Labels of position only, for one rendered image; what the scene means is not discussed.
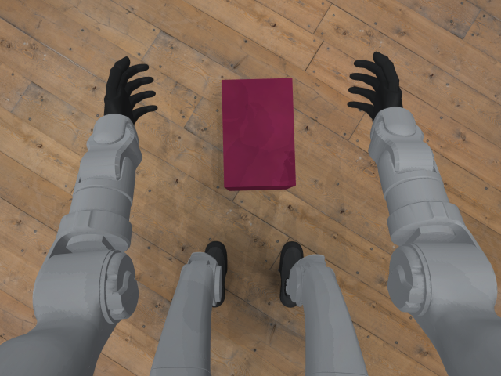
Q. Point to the right robot forearm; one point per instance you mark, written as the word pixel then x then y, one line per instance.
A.
pixel 418 205

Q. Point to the carton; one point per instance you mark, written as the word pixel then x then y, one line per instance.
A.
pixel 258 134

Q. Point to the left robot upper arm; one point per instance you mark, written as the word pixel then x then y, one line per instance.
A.
pixel 79 299

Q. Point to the right robot hand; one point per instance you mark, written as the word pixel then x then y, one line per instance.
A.
pixel 386 85

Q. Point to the robot right foot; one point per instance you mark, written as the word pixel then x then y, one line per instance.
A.
pixel 290 254

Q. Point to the left robot hand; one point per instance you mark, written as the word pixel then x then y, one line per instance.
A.
pixel 118 90

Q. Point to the left robot forearm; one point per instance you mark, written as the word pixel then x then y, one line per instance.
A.
pixel 103 194

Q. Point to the right robot thigh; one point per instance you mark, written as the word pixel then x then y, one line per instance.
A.
pixel 331 344

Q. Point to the right robot upper arm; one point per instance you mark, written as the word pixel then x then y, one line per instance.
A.
pixel 450 291

